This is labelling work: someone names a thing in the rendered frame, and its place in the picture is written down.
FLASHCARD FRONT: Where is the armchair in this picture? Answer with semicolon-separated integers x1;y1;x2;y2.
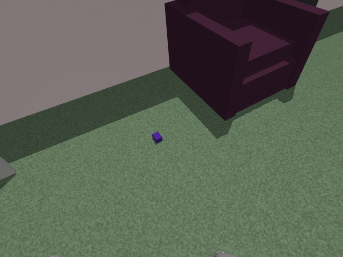
165;0;330;121

